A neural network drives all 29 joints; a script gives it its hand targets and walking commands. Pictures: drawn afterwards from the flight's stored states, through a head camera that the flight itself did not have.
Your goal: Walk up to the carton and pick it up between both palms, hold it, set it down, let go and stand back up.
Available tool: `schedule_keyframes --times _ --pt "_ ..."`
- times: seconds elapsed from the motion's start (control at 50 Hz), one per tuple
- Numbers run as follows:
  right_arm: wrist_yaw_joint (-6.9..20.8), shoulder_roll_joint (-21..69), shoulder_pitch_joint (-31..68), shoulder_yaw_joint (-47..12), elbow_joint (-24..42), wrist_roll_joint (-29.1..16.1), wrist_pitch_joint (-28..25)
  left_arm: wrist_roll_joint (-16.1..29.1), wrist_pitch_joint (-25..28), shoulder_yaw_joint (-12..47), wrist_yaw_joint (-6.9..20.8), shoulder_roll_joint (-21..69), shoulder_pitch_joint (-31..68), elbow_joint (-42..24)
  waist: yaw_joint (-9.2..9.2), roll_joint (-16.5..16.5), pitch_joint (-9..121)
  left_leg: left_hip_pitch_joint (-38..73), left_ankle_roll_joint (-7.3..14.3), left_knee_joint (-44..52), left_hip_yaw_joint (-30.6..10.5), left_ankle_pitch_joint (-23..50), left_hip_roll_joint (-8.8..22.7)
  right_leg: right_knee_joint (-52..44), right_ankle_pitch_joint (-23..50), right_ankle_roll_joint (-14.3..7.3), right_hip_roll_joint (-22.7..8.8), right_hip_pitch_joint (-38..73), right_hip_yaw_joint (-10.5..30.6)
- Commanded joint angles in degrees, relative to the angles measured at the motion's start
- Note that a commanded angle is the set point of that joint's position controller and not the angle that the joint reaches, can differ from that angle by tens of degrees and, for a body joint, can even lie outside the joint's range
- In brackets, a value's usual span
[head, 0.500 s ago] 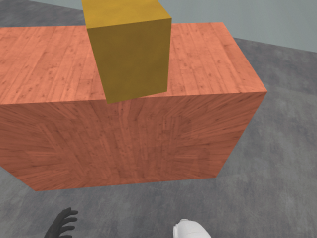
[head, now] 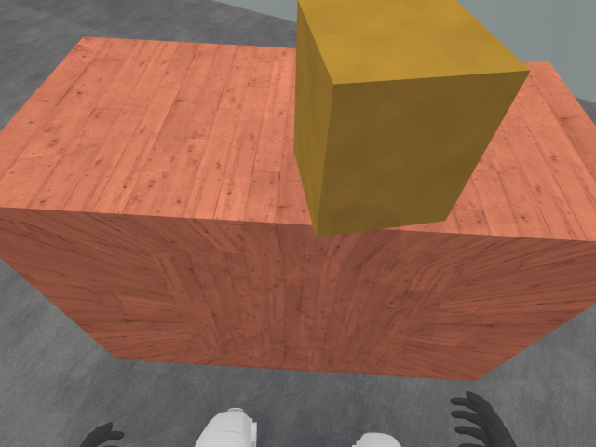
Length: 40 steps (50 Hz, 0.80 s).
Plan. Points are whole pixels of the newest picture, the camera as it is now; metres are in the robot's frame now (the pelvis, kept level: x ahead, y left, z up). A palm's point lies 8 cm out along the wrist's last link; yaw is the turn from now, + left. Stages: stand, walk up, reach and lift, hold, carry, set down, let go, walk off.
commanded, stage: walk up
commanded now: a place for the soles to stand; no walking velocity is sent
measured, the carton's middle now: (379, 121) +0.52 -0.07 +0.15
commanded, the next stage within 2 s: none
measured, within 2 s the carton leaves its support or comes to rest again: neither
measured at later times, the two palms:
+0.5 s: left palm (125, 401) +0.17 +0.25 -0.06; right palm out of the picture +0.08 -0.28 -0.08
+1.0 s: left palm (124, 424) +0.14 +0.24 -0.06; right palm out of the picture +0.12 -0.29 -0.05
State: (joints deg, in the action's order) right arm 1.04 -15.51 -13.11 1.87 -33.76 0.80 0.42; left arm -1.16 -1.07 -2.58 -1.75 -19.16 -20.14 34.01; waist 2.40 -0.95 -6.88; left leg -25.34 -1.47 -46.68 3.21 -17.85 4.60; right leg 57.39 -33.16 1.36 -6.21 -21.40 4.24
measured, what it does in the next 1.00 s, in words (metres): steps on the spot: right foot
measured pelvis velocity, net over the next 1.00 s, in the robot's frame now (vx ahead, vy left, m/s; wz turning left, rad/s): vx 0.01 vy -0.02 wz -0.02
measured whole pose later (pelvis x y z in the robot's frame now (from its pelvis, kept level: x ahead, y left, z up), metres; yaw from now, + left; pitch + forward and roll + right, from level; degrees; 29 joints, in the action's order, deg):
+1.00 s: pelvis +0.01 -0.02 +0.03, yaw -1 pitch -1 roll +0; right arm -0.6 -15.9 -18.5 1.9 -33.3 0.9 -0.9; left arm -1.1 -0.7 -0.4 2.5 -16.9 -13.1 37.8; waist 0.1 0.0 -1.3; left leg -17.2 -0.2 -33.0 0.0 -15.5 1.0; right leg 32.7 -18.2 -2.6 -0.4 -14.2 -6.6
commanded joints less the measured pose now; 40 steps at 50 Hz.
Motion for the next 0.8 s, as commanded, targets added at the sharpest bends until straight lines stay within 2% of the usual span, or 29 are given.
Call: schedule_keyframes --times 0.0,0.02,0.04,0.1,0.14,0.18,0.2,0.22,0.24,0.26,0.28,0.3,0.32,0.34,0.36,0.38,0.4,0.44,0.46,0.48,0.5,0.52,0.54,0.56,0.58,0.62,0.66,0.78 --pt "-2.34 -14.49 -1.05 3.77 5.18 0.19 -0.30 0.16 -0.87 -1.02 -0.59 -5.02 -0.85 -4.75 -3.44 13.62 5.21 7.05 15.77 24.94 -21.92 7.10 17.06 6.34 -0.90 0.48 1.12 -8.29 1.01" --pt "-2.18 -13.09 -0.77 3.39 5.07 0.34 -0.35 -0.26 -0.84 -1.25 -0.44 -4.99 -2.34 -3.94 -2.84 15.27 5.35 5.95 15.14 24.16 -19.29 8.28 16.31 3.95 -0.98 0.37 1.04 -5.78 0.36" --pt "-2.00 -12.10 -1.42 3.15 4.74 0.52 -0.27 -0.61 -0.86 -1.43 -0.11 -5.14 -2.31 -3.57 -3.13 15.89 5.53 6.97 14.95 23.47 -18.10 9.58 15.91 2.38 -1.56 0.38 1.77 -5.30 -0.69" --pt "-2.69 -12.06 -4.74 3.36 4.45 1.27 -0.24 -1.40 -1.47 -1.83 0.95 -5.35 1.61 -4.26 -4.84 16.08 6.37 12.01 15.85 21.30 -18.97 19.02 17.77 -0.43 0.75 0.03 2.37 -7.15 -1.70" --pt "-3.39 -12.74 -5.60 3.67 4.54 1.56 -0.21 -1.56 -1.71 -1.78 1.75 -4.64 3.68 -4.72 -5.06 15.23 7.22 13.86 16.01 20.36 -18.60 23.73 18.75 -2.35 2.26 -0.43 2.62 -7.29 -2.11" --pt "-3.89 -13.50 -5.00 3.88 4.82 1.67 -0.13 -1.54 -1.64 -1.68 2.65 -3.78 4.57 -4.84 -4.48 14.54 8.13 13.27 15.50 19.61 -16.77 24.81 18.72 -6.18 3.86 -1.06 3.18 -4.93 -2.84" --pt "-3.93 -13.71 -3.77 3.78 5.09 1.58 -0.06 -1.35 -1.37 -1.69 3.07 -3.46 4.09 -4.63 -3.47 14.03 8.69 11.44 14.45 18.59 -14.54 24.08 17.74 -10.36 6.02 -1.66 3.68 -1.71 -3.36" --pt "-3.81 -13.82 -1.69 3.49 5.49 1.40 0.02 -1.09 -0.91 -1.84 3.50 -3.38 2.65 -4.11 -1.67 13.27 9.38 7.98 12.55 16.60 -11.15 22.37 15.94 -16.83 10.37 -2.64 4.57 3.75 -4.10" --pt "-3.47 -13.55 0.12 2.99 5.78 1.08 0.09 -0.82 -0.25 -2.17 3.90 -3.96 0.62 -3.33 0.48 11.45 10.28 3.25 9.91 13.25 -7.39 19.17 13.73 -24.54 18.22 -3.97 5.38 10.79 -4.02" --pt "-3.11 -11.35 -1.92 2.32 5.90 0.78 0.00 -0.92 0.25 -2.86 4.10 -6.51 -0.47 -2.64 1.13 4.82 12.34 -1.29 6.43 6.56 -2.72 12.46 10.24 -29.16 23.58 -5.85 3.32 16.81 1.61" --pt "-2.68 -7.12 -4.29 1.33 7.27 -0.42 -0.15 -1.46 0.36 -4.00 3.96 -11.69 2.04 -3.17 0.51 -9.72 12.78 -8.67 1.64 -2.89 4.37 -4.42 1.34 -35.21 20.21 -11.78 -8.16 17.69 20.46" --pt "-3.84 -8.07 -1.15 1.97 6.50 -1.56 0.81 0.07 -0.22 -4.08 3.56 -11.85 5.18 -3.26 2.37 -11.12 10.81 -3.06 1.74 -8.50 0.78 -22.37 -0.92 -36.78 17.30 -18.39 -12.76 7.32 20.82" --pt "-4.20 -8.96 -0.76 2.24 6.01 -1.23 1.31 0.33 -0.16 -2.83 3.43 -7.82 6.84 -3.41 1.51 -9.19 8.41 -4.02 1.59 -11.79 -1.79 -21.71 -0.57 -36.22 17.73 -19.20 -10.90 6.58 19.08" --pt "-4.22 -9.02 -1.10 2.23 5.87 -1.53 1.08 0.20 -0.15 -1.92 3.17 -6.08 6.99 -3.35 1.79 -7.86 6.10 -6.05 1.52 -11.56 -2.31 -19.58 -1.38 -34.29 29.07 -18.51 -8.58 8.60 14.74" --pt "-4.41 -8.40 -2.95 2.13 5.19 -1.75 0.45 -0.61 -0.32 -1.59 2.80 -6.24 7.76 -3.40 1.04 -8.34 5.75 -6.31 1.40 -9.82 -2.41 -17.49 -1.28 -31.75 39.85 -17.70 -7.55 10.44 11.80" --pt "-4.54 -7.75 -5.49 1.89 4.49 -1.54 -0.20 -0.60 -0.38 -1.27 2.49 -6.01 8.83 -3.75 -0.31 -9.85 6.35 -4.05 1.17 -5.26 -1.95 -13.66 -0.51 -29.93 47.31 -16.59 -7.14 10.82 9.33" --pt "-4.46 -7.35 -7.49 1.73 3.99 -1.28 -0.86 -0.71 -0.62 -0.95 2.48 -5.81 10.10 -3.72 -1.44 -9.89 7.87 -0.77 0.97 0.53 -1.22 -10.10 -0.64 -28.13 49.20 -15.26 -6.02 11.30 7.10" --pt "-3.80 -6.69 -9.70 1.63 3.05 -0.78 -1.81 -0.39 -1.33 -0.16 2.70 -5.33 12.49 -3.68 -3.21 -7.62 10.13 8.65 1.06 14.50 0.85 1.64 -2.16 -24.53 43.79 -12.07 -4.28 9.05 4.17" --pt "-3.57 -7.00 -9.89 1.69 3.41 -0.29 -2.24 0.35 -1.39 0.25 2.96 -5.36 12.53 -3.31 -3.93 -6.26 10.92 15.01 2.01 20.61 -1.74 9.41 -1.70 -23.19 37.70 -9.91 -4.30 4.86 3.57" --pt "-3.50 -8.88 -9.24 2.00 4.08 0.71 -2.49 1.26 -1.01 0.78 3.27 -3.98 10.96 -3.49 -3.64 -2.47 12.79 21.03 4.32 21.08 -9.77 11.67 2.77 -20.81 29.29 -6.56 -3.23 -1.26 2.18" --pt "-3.63 -13.28 -5.31 3.06 5.12 1.40 -2.43 1.62 -0.87 1.27 3.64 -1.58 8.46 -3.80 -1.29 3.91 11.54 16.91 8.39 25.08 -23.33 -0.72 11.34 -18.39 15.67 -3.01 2.36 -4.26 -1.54" --pt "-3.25 -15.30 -3.66 4.18 4.16 0.44 -1.52 0.65 -1.53 0.55 3.25 -2.69 7.56 -2.30 -0.73 5.56 9.27 6.05 12.43 26.94 -22.94 -8.00 14.71 -18.42 7.59 -2.89 3.45 5.01 -3.30" --pt "-2.61 -12.16 -2.10 2.90 4.55 -0.02 -1.31 0.12 -1.28 0.17 3.27 -3.89 8.63 -2.20 -0.45 5.44 6.73 2.82 10.64 26.69 -20.09 -9.77 11.66 -23.07 10.37 -3.36 2.31 6.60 -0.92" --pt "-2.12 -9.99 -2.19 2.22 4.80 -0.24 -1.28 0.30 -0.66 -0.18 3.45 -4.46 9.06 -1.95 -1.14 4.64 4.43 0.40 7.88 26.39 -15.19 -9.67 8.10 -26.60 13.26 -3.62 2.01 7.71 -0.48" --pt "-1.78 -9.23 -2.54 2.01 5.28 -0.19 -1.24 0.47 0.02 -0.46 3.61 -4.90 8.47 -1.49 -1.07 5.03 3.58 -0.44 5.56 25.43 -11.90 -10.37 5.31 -29.50 13.89 -4.23 1.23 8.36 0.96" --pt "-1.41 -7.35 -4.65 1.59 4.96 -0.71 -1.46 0.79 0.97 -0.73 3.77 -6.30 8.74 -0.95 -2.34 3.49 3.78 4.80 3.56 21.31 -7.81 -4.08 1.59 -32.86 13.29 -5.68 -1.31 4.06 4.34" --pt "-1.25 -7.21 -5.38 1.65 4.61 -0.56 -1.73 0.98 1.49 -0.06 3.78 -4.98 9.44 -0.73 -3.13 3.02 5.73 10.19 3.77 19.52 -7.51 1.08 1.25 -34.19 14.07 -5.65 -1.83 1.85 3.91" --pt "-1.58 -7.88 -4.99 1.92 5.21 -0.24 -2.13 0.59 1.44 0.16 3.85 -4.73 8.66 -0.43 -2.65 1.01 5.90 8.99 4.23 19.78 -8.91 2.90 1.68 -34.40 16.45 -5.31 -1.37 3.88 1.33"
